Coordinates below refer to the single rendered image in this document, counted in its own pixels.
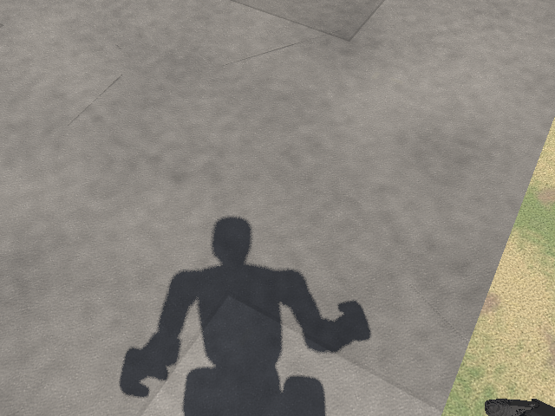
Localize robot right hand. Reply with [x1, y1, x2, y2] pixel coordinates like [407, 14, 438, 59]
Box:
[485, 399, 555, 416]

